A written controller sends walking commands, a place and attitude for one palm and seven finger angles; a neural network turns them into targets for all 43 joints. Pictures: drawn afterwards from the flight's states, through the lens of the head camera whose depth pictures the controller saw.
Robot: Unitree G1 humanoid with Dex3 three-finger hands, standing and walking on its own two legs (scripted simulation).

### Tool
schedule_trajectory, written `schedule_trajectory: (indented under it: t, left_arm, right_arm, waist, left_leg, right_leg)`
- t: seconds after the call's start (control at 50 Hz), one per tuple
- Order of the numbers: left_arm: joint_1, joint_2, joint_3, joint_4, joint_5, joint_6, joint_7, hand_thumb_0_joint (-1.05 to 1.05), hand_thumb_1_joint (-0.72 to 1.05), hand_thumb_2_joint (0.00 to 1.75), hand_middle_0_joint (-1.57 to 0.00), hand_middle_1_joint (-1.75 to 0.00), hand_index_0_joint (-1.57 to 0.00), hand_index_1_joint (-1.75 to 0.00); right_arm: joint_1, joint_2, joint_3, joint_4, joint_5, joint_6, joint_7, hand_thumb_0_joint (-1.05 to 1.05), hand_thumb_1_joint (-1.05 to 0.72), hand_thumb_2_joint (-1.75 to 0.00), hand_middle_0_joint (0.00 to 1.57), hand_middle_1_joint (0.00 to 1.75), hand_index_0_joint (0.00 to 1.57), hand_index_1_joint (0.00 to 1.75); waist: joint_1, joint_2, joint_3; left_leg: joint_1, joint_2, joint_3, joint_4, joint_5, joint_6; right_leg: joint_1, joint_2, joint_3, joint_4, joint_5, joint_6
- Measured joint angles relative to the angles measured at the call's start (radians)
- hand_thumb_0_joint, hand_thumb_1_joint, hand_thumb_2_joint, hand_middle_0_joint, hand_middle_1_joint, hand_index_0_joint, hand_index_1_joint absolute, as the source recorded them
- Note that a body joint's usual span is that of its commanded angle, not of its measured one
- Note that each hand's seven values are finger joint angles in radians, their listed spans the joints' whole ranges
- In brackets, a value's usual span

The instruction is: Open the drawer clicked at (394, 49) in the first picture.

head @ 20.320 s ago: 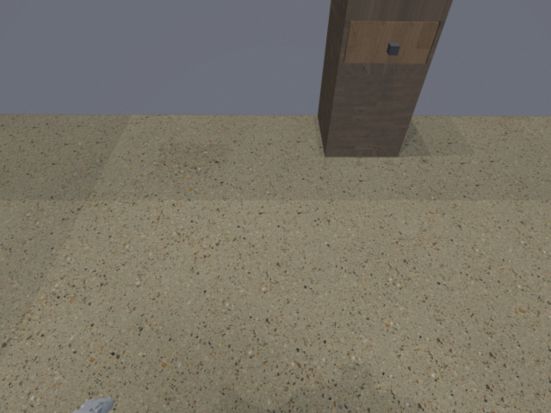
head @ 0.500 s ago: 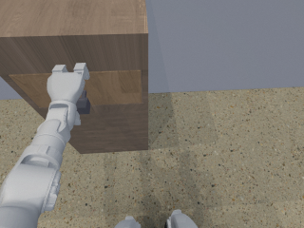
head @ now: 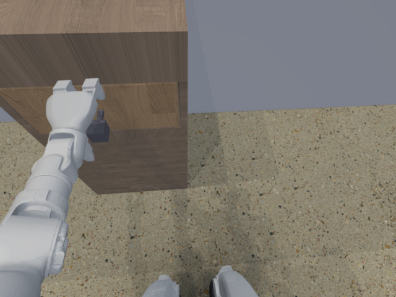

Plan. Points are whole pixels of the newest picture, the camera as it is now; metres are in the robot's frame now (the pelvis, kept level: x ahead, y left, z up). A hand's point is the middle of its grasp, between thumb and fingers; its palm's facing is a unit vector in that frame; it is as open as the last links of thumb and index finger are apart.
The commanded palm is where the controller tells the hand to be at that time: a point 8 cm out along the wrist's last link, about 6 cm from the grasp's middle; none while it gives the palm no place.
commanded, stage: move the hooked fingers above the handle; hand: left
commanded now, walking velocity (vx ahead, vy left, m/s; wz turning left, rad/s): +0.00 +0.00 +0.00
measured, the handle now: (99, 124) +0.51 +0.22 -0.05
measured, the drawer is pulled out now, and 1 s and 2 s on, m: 0.00 0.00 0.00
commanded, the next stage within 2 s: lower the fingers behind the handle in 0.64 s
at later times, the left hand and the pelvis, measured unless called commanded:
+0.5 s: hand (91, 123) +0.48 +0.22 +0.00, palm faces +0.04 -0.04 -1.00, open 13.8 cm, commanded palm +0.45 +0.24 +0.07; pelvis +0.01 +0.00 +0.00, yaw +0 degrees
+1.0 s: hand (90, 133) +0.46 +0.22 -0.01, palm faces -0.01 -0.05 -1.00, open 13.8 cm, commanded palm +0.45 +0.23 +0.05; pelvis +0.01 -0.01 +0.00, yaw +0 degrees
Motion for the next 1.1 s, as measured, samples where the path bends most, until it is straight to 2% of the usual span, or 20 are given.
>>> schedule_trajectory:
  t: [0.08,0.14,0.2,0.28,0.36,0.44,0.52,0.58,0.64,0.7,0.74,0.78,0.84,0.9,0.96,1.04,1.1]
  left_arm:
    - [-0.011,0.015,0.001,0.065,-0.016,0.117,-0.035,0.00,-0.48,0.30,-0.35,-1.23,-0.34,-1.23]
    - [-0.016,0.038,-0.012,0.088,-0.054,0.139,-0.104,0.00,-0.48,0.30,-0.33,-1.22,-0.33,-1.22]
    - [-0.015,0.050,-0.058,0.073,-0.078,0.100,-0.179,0.00,-0.48,0.30,-0.33,-1.21,-0.33,-1.22]
    - [-0.008,0.035,-0.102,0.028,-0.073,-0.010,-0.225,0.00,-0.48,0.30,-0.32,-1.21,-0.32,-1.21]
    - [0.006,0.004,-0.075,-0.003,-0.036,-0.087,-0.177,0.00,-0.49,0.30,-0.32,-1.20,-0.32,-1.20]
    - [0.024,-0.004,-0.008,-0.023,0.001,-0.086,-0.070,0.00,-0.48,0.30,-0.34,-1.22,-0.32,-1.20]
    - [0.045,-0.017,0.014,-0.044,0.017,-0.024,0.000,0.00,-0.48,0.30,-0.38,-1.25,-0.33,-1.21]
    - [0.048,-0.010,0.025,-0.023,-0.001,0.058,0.000,0.00,-0.48,0.30,-0.37,-1.24,-0.34,-1.22]
    - [0.041,0.014,0.023,0.011,-0.037,0.118,-0.044,0.00,-0.48,0.30,-0.35,-1.23,-0.34,-1.22]
    - [0.032,0.040,-0.021,0.032,-0.071,0.137,-0.120,0.00,-0.48,0.30,-0.34,-1.22,-0.34,-1.21]
    - [0.031,0.042,-0.065,0.023,-0.088,0.114,-0.177,0.00,-0.48,0.30,-0.33,-1.21,-0.33,-1.21]
    - [0.038,0.034,-0.100,0.004,-0.096,0.066,-0.223,0.00,-0.48,0.30,-0.32,-1.21,-0.33,-1.21]
    - [0.052,0.007,-0.117,-0.020,-0.083,-0.028,-0.248,0.00,-0.48,0.30,-0.32,-1.20,-0.32,-1.21]
    - [0.076,-0.013,-0.075,-0.043,-0.040,-0.106,-0.207,0.00,-0.49,0.30,-0.31,-1.20,-0.32,-1.20]
    - [0.089,-0.013,-0.018,-0.059,0.004,-0.124,-0.110,0.00,-0.49,0.30,-0.32,-1.20,-0.32,-1.20]
    - [0.063,0.003,0.027,-0.042,0.036,-0.049,0.021,0.00,-0.48,0.30,-0.32,-1.20,-0.32,-1.20]
    - [0.027,0.007,0.020,0.000,0.018,0.050,0.051,0.00,-0.48,0.30,-0.31,-1.20,-0.32,-1.20]
  right_arm:
    - [-0.023,0.019,0.020,-0.015,0.016,0.018,0.000,0.00,-0.91,-0.90,0.20,0.30,0.20,0.30]
    - [-0.019,0.036,0.029,-0.026,0.030,0.012,-0.015,0.00,-0.91,-0.90,0.20,0.30,0.20,0.30]
    - [0.003,0.045,0.027,-0.029,0.035,-0.007,-0.032,0.00,-0.91,-0.90,0.21,0.30,0.20,0.30]
    - [0.027,0.042,0.017,-0.016,0.029,-0.025,-0.042,0.00,-0.91,-0.90,0.21,0.30,0.20,0.30]
    - [0.023,0.026,0.005,-0.010,0.015,-0.028,-0.033,0.00,-0.91,-0.90,0.21,0.30,0.20,0.30]
    - [0.002,0.011,-0.001,-0.016,-0.003,-0.020,-0.015,0.00,-0.91,-0.90,0.20,0.30,0.20,0.30]
    - [-0.019,0.009,0.000,-0.017,-0.007,0.000,-0.001,0.00,-0.91,-0.90,0.20,0.30,0.20,0.30]
    - [-0.032,0.019,0.008,-0.017,0.003,0.018,0.000,0.00,-0.91,-0.90,0.20,0.30,0.20,0.30]
    - [-0.031,0.031,0.017,-0.017,0.017,0.024,-0.009,0.00,-0.91,-0.90,0.20,0.30,0.20,0.30]
    - [-0.017,0.041,0.016,-0.017,0.031,0.016,-0.022,0.00,-0.91,-0.90,0.20,0.30,0.20,0.30]
    - [-0.003,0.043,0.012,-0.015,0.035,0.007,-0.030,0.00,-0.91,-0.90,0.20,0.30,0.20,0.30]
    - [0.008,0.040,0.009,-0.014,0.034,0.002,-0.037,0.00,-0.91,-0.90,0.21,0.30,0.20,0.30]
    - [0.012,0.030,0.004,-0.015,0.030,-0.005,-0.041,0.00,-0.91,-0.90,0.21,0.30,0.20,0.30]
    - [-0.001,0.017,-0.001,-0.022,0.018,-0.010,-0.036,0.00,-0.91,-0.90,0.21,0.30,0.20,0.30]
    - [-0.020,0.008,-0.007,-0.031,0.002,-0.016,-0.026,0.00,-0.91,-0.90,0.20,0.30,0.20,0.30]
    - [-0.042,0.007,-0.015,-0.025,-0.013,-0.023,-0.005,0.00,-0.91,-0.90,0.20,0.30,0.20,0.30]
    - [-0.052,0.017,-0.016,-0.005,-0.011,-0.019,0.008,0.00,-0.91,-0.90,0.20,0.30,0.20,0.30]
  waist:
    - [-0.001,0.005,0.017]
    - [0.001,0.004,0.030]
    - [0.010,0.000,0.033]
    - [0.017,-0.011,0.015]
    - [0.009,-0.013,-0.003]
    - [0.002,-0.008,-0.008]
    - [0.011,0.003,0.002]
    - [0.017,0.007,0.014]
    - [0.023,0.008,0.020]
    - [0.030,0.006,0.024]
    - [0.036,0.002,0.023]
    - [0.039,-0.005,0.020]
    - [0.036,-0.017,0.010]
    - [0.025,-0.024,-0.004]
    - [0.014,-0.024,-0.011]
    - [0.014,-0.012,-0.007]
    - [0.023,0.001,0.003]
  left_leg:
    - [0.044,0.002,0.012,-0.048,0.021,0.001]
    - [0.086,0.002,0.010,-0.091,0.039,0.000]
    - [0.118,0.000,-0.002,-0.120,0.050,-0.002]
    - [0.119,-0.003,-0.019,-0.111,0.041,-0.005]
    - [0.076,-0.004,-0.021,-0.063,0.016,-0.006]
    - [0.023,-0.001,-0.007,-0.016,-0.006,-0.005]
    - [0.012,0.001,0.007,-0.010,-0.009,-0.003]
    - [0.041,0.003,0.015,-0.039,0.002,-0.003]
    - [0.084,0.003,0.014,-0.084,0.021,-0.005]
    - [0.134,0.003,0.003,-0.128,0.039,-0.008]
    - [0.162,0.003,-0.008,-0.150,0.047,-0.009]
    - [0.179,0.001,-0.017,-0.159,0.050,-0.011]
    - [0.171,-0.001,-0.025,-0.141,0.041,-0.011]
    - [0.120,-0.001,-0.019,-0.092,0.021,-0.010]
    - [0.049,0.000,-0.008,-0.032,-0.001,-0.009]
    - [-0.038,-0.003,-0.003,0.036,-0.020,-0.009]
    - [-0.062,-0.003,-0.004,0.053,-0.023,-0.008]
  right_leg:
    - [0.037,0.002,0.015,-0.038,0.020,0.000]
    - [0.079,0.001,0.016,-0.080,0.036,-0.001]
    - [0.117,-0.002,0.006,-0.112,0.045,-0.004]
    - [0.125,-0.006,-0.010,-0.110,0.034,-0.007]
    - [0.083,-0.005,-0.016,-0.064,0.009,-0.009]
    - [0.022,-0.001,-0.005,-0.011,-0.011,-0.007]
    - [0.004,0.002,0.007,0.003,-0.013,-0.004]
    - [0.027,0.003,0.017,-0.019,-0.002,-0.004]
    - [0.070,0.003,0.019,-0.060,0.014,-0.006]
    - [0.124,0.001,0.011,-0.108,0.030,-0.010]
    - [0.158,0.000,0.002,-0.135,0.037,-0.012]
    - [0.180,-0.002,-0.005,-0.148,0.038,-0.013]
    - [0.174,-0.004,-0.014,-0.133,0.029,-0.015]
    - [0.121,-0.003,-0.012,-0.084,0.011,-0.015]
    - [0.045,-0.001,-0.006,-0.020,-0.008,-0.013]
    - [-0.044,-0.002,-0.006,0.050,-0.028,-0.009]
    - [-0.066,-0.003,-0.009,0.064,-0.030,-0.007]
